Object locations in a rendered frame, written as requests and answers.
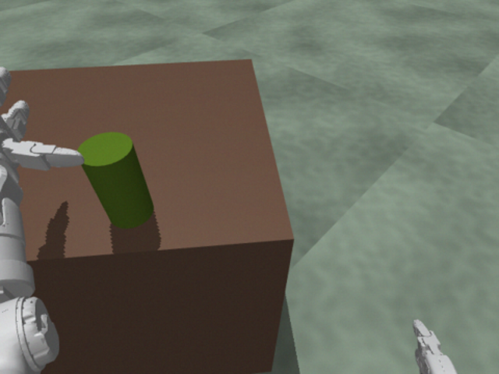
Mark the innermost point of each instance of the can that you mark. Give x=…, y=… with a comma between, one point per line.
x=114, y=171

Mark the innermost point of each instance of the left robot arm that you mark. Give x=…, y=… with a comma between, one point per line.
x=28, y=338

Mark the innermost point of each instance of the left robot hand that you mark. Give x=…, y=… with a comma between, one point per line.
x=28, y=154

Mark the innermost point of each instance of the right robot hand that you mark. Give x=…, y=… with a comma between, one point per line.
x=428, y=354

